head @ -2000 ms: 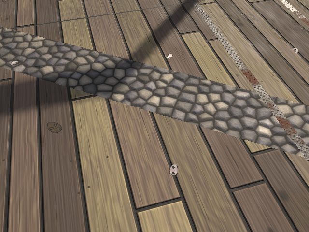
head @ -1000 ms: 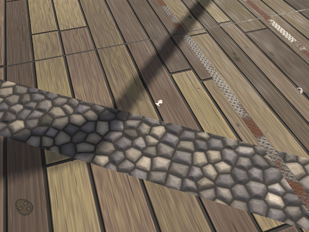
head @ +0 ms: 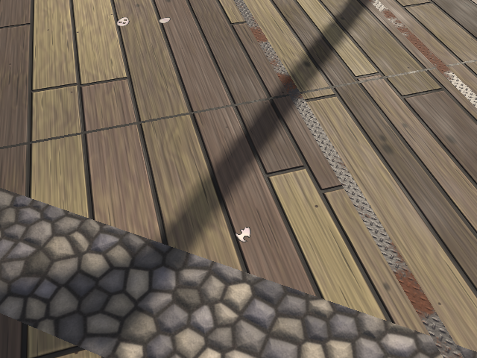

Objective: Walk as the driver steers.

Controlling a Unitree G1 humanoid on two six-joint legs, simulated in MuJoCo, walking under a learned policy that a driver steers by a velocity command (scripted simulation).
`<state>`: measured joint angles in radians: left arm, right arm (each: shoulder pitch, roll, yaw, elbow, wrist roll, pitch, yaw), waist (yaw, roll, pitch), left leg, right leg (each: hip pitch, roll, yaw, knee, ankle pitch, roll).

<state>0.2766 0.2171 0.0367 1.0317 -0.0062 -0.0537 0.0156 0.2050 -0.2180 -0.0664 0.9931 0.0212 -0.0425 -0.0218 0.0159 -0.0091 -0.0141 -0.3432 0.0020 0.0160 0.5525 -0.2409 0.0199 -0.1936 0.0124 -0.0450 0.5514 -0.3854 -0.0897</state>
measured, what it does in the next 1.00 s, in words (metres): walks ahead: left foot, then right foot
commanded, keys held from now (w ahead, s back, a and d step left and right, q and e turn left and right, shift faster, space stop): w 0.82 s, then w+q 0.18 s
